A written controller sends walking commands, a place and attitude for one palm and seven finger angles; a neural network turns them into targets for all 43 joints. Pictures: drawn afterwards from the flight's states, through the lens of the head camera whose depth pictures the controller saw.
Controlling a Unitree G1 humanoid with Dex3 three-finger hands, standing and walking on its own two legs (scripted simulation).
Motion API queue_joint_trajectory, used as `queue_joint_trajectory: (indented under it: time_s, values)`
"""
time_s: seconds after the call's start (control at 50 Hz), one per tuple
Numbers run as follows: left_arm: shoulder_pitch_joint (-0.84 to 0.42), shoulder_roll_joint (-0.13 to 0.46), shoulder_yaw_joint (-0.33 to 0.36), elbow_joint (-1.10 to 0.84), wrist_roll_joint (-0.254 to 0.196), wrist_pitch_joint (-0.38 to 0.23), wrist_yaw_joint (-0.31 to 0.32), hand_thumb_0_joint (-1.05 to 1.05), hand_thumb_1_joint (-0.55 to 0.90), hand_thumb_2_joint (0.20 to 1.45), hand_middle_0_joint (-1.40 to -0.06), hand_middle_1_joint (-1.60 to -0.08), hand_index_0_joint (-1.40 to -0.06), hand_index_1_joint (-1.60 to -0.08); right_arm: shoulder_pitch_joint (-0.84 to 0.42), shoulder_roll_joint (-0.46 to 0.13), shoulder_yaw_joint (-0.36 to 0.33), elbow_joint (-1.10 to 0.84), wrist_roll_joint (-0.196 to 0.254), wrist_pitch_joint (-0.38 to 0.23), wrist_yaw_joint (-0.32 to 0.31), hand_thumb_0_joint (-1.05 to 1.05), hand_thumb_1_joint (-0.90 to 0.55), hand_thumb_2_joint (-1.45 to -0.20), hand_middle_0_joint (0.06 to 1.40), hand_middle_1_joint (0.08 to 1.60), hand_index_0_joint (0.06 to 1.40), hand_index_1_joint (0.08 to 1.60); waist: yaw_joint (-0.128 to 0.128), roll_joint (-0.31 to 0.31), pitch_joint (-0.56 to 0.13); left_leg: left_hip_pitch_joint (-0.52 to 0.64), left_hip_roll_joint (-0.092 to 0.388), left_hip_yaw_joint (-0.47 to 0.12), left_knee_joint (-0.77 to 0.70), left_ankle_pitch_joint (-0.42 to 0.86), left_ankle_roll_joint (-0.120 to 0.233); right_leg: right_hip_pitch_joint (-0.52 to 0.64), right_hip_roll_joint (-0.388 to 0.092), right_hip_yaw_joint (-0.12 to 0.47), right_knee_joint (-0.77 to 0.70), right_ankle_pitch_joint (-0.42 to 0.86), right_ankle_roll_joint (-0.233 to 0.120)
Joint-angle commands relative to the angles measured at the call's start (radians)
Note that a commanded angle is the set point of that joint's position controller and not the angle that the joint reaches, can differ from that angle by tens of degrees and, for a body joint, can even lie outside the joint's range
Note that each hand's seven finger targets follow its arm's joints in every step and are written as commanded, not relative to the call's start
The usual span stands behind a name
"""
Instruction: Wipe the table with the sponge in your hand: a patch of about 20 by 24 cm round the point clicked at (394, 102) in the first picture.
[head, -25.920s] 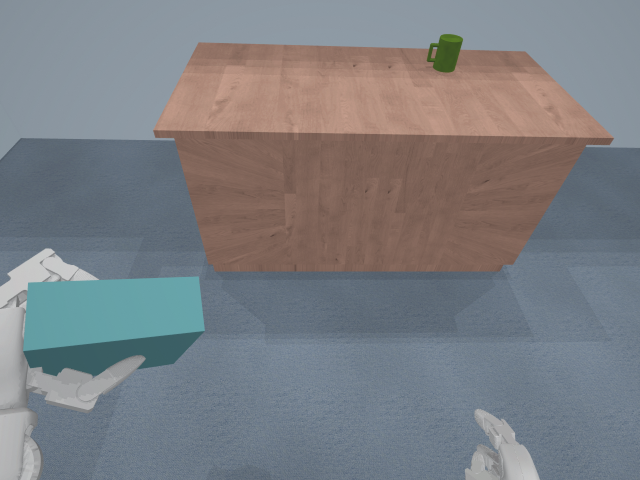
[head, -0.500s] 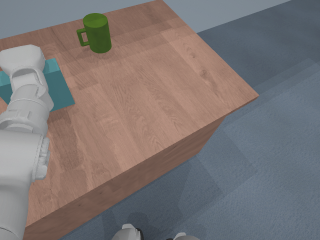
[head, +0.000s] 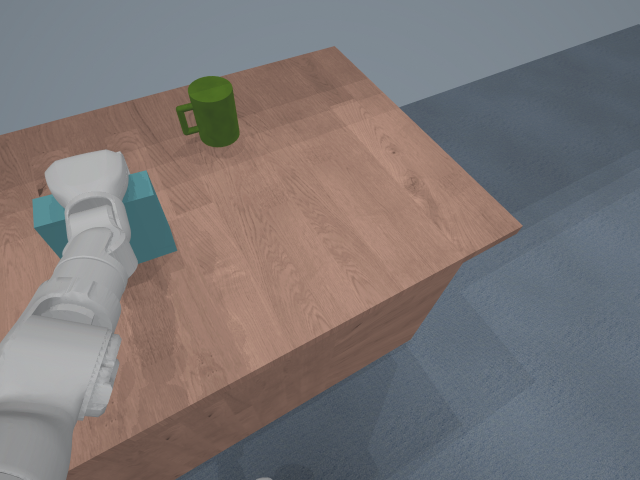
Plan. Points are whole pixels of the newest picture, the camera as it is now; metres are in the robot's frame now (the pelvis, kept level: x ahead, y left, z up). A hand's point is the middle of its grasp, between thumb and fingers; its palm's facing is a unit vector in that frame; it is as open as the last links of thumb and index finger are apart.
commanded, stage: wipe back along the middle lane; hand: left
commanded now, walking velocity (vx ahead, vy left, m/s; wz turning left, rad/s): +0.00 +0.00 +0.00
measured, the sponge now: (118, 237) +0.45 +0.29 -0.01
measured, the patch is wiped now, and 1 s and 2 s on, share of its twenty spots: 0.65 0.85 0.85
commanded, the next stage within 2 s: slide across to the third lane in 1.28 s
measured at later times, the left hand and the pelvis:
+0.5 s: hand (118, 233) +0.42 +0.26 +0.04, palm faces -0.06 +0.01 -1.00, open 9.5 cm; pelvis -0.01 +0.01 +0.00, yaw +1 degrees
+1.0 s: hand (132, 260) +0.38 +0.23 +0.04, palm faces -0.05 +0.01 -1.00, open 9.5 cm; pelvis -0.01 -0.01 +0.01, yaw +2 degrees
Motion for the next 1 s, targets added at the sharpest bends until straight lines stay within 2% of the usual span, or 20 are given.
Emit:
queue_joint_trajectory:
  time_s: [0.0,0.02,0.06,0.1,0.12,0.16,0.22,0.24,0.3,0.34,0.4,0.5,0.52,0.58,0.68,0.76,0.82,0.88,0.94,0.98]
  values:
    - [-0.197,0.070,-0.017,-0.011,0.002,0.017,-0.004,0.000,0.100,1.300,-1.200,-1.600,-1.200,-1.600,0.055,-0.161,-0.044,-0.068,0.000,-0.005,-0.007,0.000,-0.900,-0.900,0.200,0.300,0.200,0.300,-0.026,-0.069,-0.234,0.324,0.012,-0.066,-0.054,0.388,-0.020,0.031,-0.002,0.026,-0.046,0.420,-0.007]
    - [-0.197,0.068,-0.017,-0.019,0.003,0.022,0.001,0.000,0.100,1.300,-1.200,-1.600,-1.200,-1.600,0.050,-0.159,-0.044,-0.071,0.004,-0.004,-0.007,0.000,-0.900,-0.900,0.200,0.300,0.200,0.300,-0.018,-0.070,-0.248,0.324,0.011,-0.069,-0.057,0.383,-0.022,0.038,-0.005,0.028,-0.045,0.418,-0.007]
    - [-0.196,-0.006,-0.053,-0.055,-0.014,0.024,0.003,0.000,0.100,1.300,-1.200,-1.600,-1.200,-1.600,0.024,-0.147,-0.045,-0.083,0.005,-0.006,-0.004,0.000,-0.900,-0.900,0.200,0.300,0.200,0.300,-0.010,-0.028,-0.271,0.370,0.015,-0.076,-0.063,0.417,-0.025,0.027,-0.006,0.021,-0.039,0.412,-0.013]
    - [-0.180,0.012,-0.042,-0.041,-0.005,0.032,0.011,0.000,0.100,1.300,-1.200,-1.600,-1.200,-1.600,0.019,-0.151,-0.046,-0.080,0.002,-0.001,-0.005,0.000,-0.900,-0.900,0.200,0.300,0.200,0.300,-0.006,-0.030,-0.273,0.385,0.018,-0.081,-0.061,0.414,-0.029,0.016,-0.003,0.018,-0.039,0.384,-0.013]
    - [-0.157,0.002,-0.044,-0.033,-0.003,0.040,0.012,0.000,0.100,1.300,-1.200,-1.600,-1.200,-1.600,0.011,-0.148,-0.045,-0.084,0.003,0.003,-0.005,0.000,-0.900,-0.900,0.200,0.300,0.200,0.300,-0.003,-0.058,-0.272,0.380,0.015,-0.084,-0.062,0.405,-0.028,0.024,-0.004,0.019,-0.043,0.380,-0.013]
    - [-0.195,-0.047,-0.073,-0.062,-0.017,0.043,0.013,0.000,0.100,1.300,-1.200,-1.600,-1.200,-1.600,-0.013,-0.141,-0.043,-0.092,0.006,0.003,-0.008,0.000,-0.900,-0.900,0.200,0.300,0.200,0.300,-0.011,-0.042,-0.248,0.396,0.020,-0.093,-0.078,0.380,-0.031,-0.002,-0.006,0.012,-0.049,0.336,-0.014]
    - [-0.226,-0.053,-0.084,-0.038,-0.008,0.061,0.024,0.000,0.100,1.300,-1.200,-1.600,-1.200,-1.600,-0.024,-0.140,-0.039,-0.087,0.007,0.008,-0.012,0.000,-0.900,-0.900,0.200,0.300,0.200,0.300,-0.018,-0.048,-0.210,0.397,0.021,-0.105,-0.095,0.321,-0.035,-0.036,-0.004,0.006,-0.060,0.259,-0.016]
    - [-0.219,-0.086,-0.108,-0.037,-0.010,0.065,0.024,0.000,0.100,1.300,-1.200,-1.600,-1.200,-1.600,-0.029,-0.136,-0.039,-0.089,0.006,0.008,-0.013,0.000,-0.900,-0.900,0.200,0.300,0.200,0.300,-0.020,-0.047,-0.205,0.402,0.022,-0.107,-0.098,0.314,-0.036,-0.042,-0.003,0.004,-0.062,0.246,-0.016]
    - [-0.197,-0.081,-0.085,-0.045,-0.017,0.065,0.034,0.000,0.100,1.300,-1.200,-1.600,-1.200,-1.600,-0.040,-0.133,-0.040,-0.090,0.001,0.009,-0.013,0.000,-0.900,-0.900,0.200,0.300,0.200,0.300,0.002,-0.022,-0.253,0.433,0.022,-0.112,-0.100,0.329,-0.044,-0.034,-0.001,0.002,-0.052,0.234,-0.022]
    - [-0.162,-0.137,-0.118,-0.050,-0.023,0.069,0.035,0.000,0.100,1.300,-1.200,-1.600,-1.200,-1.600,-0.049,-0.126,-0.039,-0.097,0.001,0.012,-0.010,0.000,-0.900,-0.900,0.200,0.300,0.200,0.300,0.002,-0.044,-0.253,0.433,0.022,-0.108,-0.098,0.338,-0.044,-0.023,0.000,-0.001,-0.054,0.248,-0.022]
    - [-0.113,-0.137,-0.106,-0.059,-0.034,0.074,0.041,0.000,0.100,1.300,-1.200,-1.600,-1.200,-1.600,-0.066,-0.125,-0.040,-0.103,0.004,0.017,-0.009,0.000,-0.900,-0.900,0.200,0.300,0.200,0.300,0.020,-0.050,-0.247,0.429,0.021,-0.109,-0.104,0.339,-0.046,-0.004,-0.001,0.001,-0.057,0.246,-0.024]
    - [-0.112,-0.162,-0.118,-0.072,-0.049,0.089,0.054,0.000,0.100,1.300,-1.200,-1.600,-1.200,-1.600,-0.092,-0.123,-0.036,-0.101,0.010,0.017,-0.011,0.000,-0.900,-0.900,0.200,0.300,0.200,0.300,0.018,-0.085,-0.198,0.407,0.017,-0.103,-0.126,0.293,-0.042,0.017,-0.005,0.003,-0.074,0.234,-0.023]
    - [-0.082,-0.161,-0.108,-0.076,-0.052,0.093,0.056,0.000,0.100,1.300,-1.200,-1.600,-1.200,-1.600,-0.093,-0.120,-0.036,-0.102,0.011,0.017,-0.009,0.000,-0.900,-0.900,0.200,0.300,0.200,0.300,0.032,-0.088,-0.210,0.406,0.015,-0.102,-0.130,0.294,-0.042,0.033,-0.005,0.003,-0.076,0.242,-0.025]
    - [-0.040,-0.179,-0.114,-0.105,-0.063,0.097,0.059,0.000,0.100,1.300,-1.200,-1.600,-1.200,-1.600,-0.113,-0.116,-0.037,-0.108,0.014,0.016,-0.007,0.000,-0.900,-0.900,0.200,0.300,0.200,0.300,0.044,-0.074,-0.214,0.427,0.014,-0.099,-0.135,0.315,-0.042,0.052,-0.005,0.005,-0.080,0.256,-0.028]
    - [0.029,-0.167,-0.103,-0.139,-0.075,0.113,0.058,0.000,0.100,1.300,-1.200,-1.600,-1.200,-1.600,-0.140,-0.117,-0.033,-0.118,0.022,0.020,-0.010,0.000,-0.900,-0.900,0.200,0.300,0.200,0.300,0.059,-0.119,-0.199,0.404,0.006,-0.084,-0.150,0.303,-0.037,0.118,-0.012,0.015,-0.096,0.294,-0.026]
    - [0.043,-0.210,-0.138,-0.188,-0.083,0.130,0.052,0.000,0.100,1.300,-1.200,-1.600,-1.200,-1.600,-0.176,-0.109,-0.027,-0.135,0.032,0.020,-0.010,0.000,-0.900,-0.900,0.200,0.300,0.200,0.300,0.059,-0.108,-0.161,0.408,0.005,-0.080,-0.168,0.289,-0.037,0.125,-0.015,0.015,-0.108,0.288,-0.029]
    - [0.033,-0.204,-0.145,-0.185,-0.074,0.147,0.051,0.000,0.100,1.300,-1.200,-1.600,-1.200,-1.600,-0.180,-0.111,-0.026,-0.128,0.032,0.024,-0.014,0.000,-0.900,-0.900,0.200,0.300,0.200,0.300,0.053,-0.103,-0.127,0.415,0.000,-0.082,-0.175,0.262,-0.037,0.110,-0.015,0.014,-0.121,0.261,-0.031]
    - [0.074,-0.217,-0.151,-0.209,-0.076,0.151,0.046,0.000,0.100,1.300,-1.200,-1.600,-1.200,-1.600,-0.197,-0.110,-0.027,-0.137,0.031,0.025,-0.015,0.000,-0.900,-0.900,0.200,0.300,0.200,0.300,0.065,-0.111,-0.153,0.427,-0.004,-0.077,-0.174,0.281,-0.037,0.139,-0.016,0.016,-0.118,0.288,-0.031]
    - [0.162,-0.278,-0.191,-0.256,-0.083,0.157,0.039,0.000,0.100,1.300,-1.200,-1.600,-1.200,-1.600,-0.215,-0.104,-0.029,-0.153,0.029,0.027,-0.008,0.000,-0.900,-0.900,0.200,0.300,0.200,0.300,0.074,-0.113,-0.185,0.449,-0.006,-0.063,-0.162,0.327,-0.036,0.171,-0.018,0.019,-0.115,0.358,-0.033]
    - [0.182,-0.256,-0.179,-0.285,-0.085,0.161,0.036,0.000,0.100,1.300,-1.200,-1.600,-1.200,-1.600,-0.230,-0.108,-0.027,-0.160,0.033,0.033,-0.007,0.000,-0.900,-0.900,0.200,0.300,0.200,0.300,0.077,-0.131,-0.177,0.442,-0.008,-0.068,-0.163,0.332,-0.037,0.187,-0.020,0.023,-0.116,0.379,-0.032]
